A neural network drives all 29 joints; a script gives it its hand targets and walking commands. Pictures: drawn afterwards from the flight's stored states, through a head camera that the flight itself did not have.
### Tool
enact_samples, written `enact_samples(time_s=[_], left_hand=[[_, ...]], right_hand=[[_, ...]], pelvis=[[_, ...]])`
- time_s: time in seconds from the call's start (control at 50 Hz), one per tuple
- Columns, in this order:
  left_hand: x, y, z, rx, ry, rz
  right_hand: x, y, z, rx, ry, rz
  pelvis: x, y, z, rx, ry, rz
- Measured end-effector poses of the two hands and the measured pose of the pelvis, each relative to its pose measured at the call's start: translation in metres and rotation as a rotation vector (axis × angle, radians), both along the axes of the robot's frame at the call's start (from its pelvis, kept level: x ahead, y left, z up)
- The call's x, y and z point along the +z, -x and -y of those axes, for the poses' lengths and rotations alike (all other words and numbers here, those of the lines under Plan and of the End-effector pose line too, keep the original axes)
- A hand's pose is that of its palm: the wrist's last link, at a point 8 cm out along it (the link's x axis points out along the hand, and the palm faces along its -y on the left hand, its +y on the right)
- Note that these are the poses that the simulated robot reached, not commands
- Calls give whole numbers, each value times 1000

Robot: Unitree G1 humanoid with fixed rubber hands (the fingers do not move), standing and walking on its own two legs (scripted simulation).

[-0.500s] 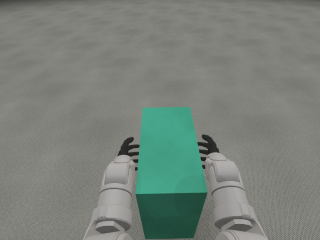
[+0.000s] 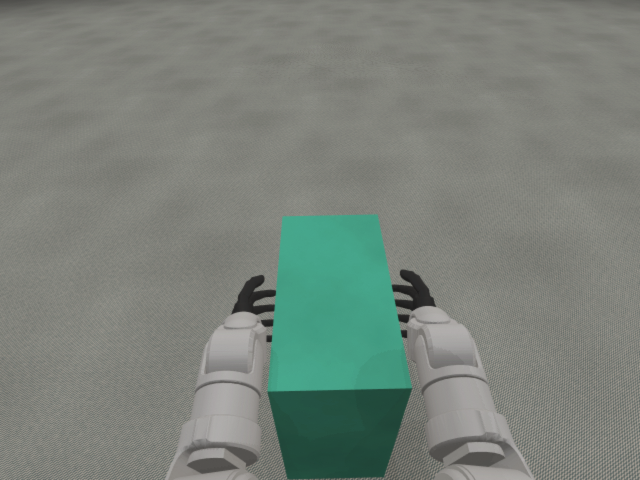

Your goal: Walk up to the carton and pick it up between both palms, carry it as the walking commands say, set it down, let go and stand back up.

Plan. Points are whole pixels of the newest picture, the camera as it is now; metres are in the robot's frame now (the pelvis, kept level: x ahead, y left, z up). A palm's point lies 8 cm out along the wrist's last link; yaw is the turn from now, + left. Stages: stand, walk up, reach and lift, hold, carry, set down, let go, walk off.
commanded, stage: reach and lift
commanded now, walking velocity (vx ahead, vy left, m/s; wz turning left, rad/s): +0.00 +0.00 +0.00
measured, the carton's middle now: (332, 345) +0.34 +0.00 -0.03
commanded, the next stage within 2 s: hold in 0.50 s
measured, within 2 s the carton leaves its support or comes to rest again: neither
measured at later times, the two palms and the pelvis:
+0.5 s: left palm (246, 332) +0.30 +0.12 +0.06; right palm (427, 328) +0.30 -0.12 +0.06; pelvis +0.00 +0.00 +0.00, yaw +0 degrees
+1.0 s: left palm (245, 336) +0.30 +0.12 +0.05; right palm (427, 331) +0.30 -0.12 +0.06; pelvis -0.01 +0.00 +0.00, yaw +0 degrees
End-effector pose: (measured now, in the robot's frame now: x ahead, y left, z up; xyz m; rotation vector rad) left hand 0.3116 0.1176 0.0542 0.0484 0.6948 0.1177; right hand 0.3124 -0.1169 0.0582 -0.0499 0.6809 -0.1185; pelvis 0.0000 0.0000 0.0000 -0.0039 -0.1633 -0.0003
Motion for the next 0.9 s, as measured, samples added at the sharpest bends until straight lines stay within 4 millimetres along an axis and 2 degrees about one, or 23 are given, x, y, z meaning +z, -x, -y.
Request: enact_samples(time_s=[0.28, 0.9], left_hand=[[1, 5, 2, -23, -21, -7], [1, 15, 2, -22, -21, -13]], right_hand=[[1, 6, 2, 11, 17, -7], [1, 16, 2, 14, 19, -13]], pelvis=[[1, -2, 0, 1, 1, 8], [-2, 7, 1, 0, -2, 14]])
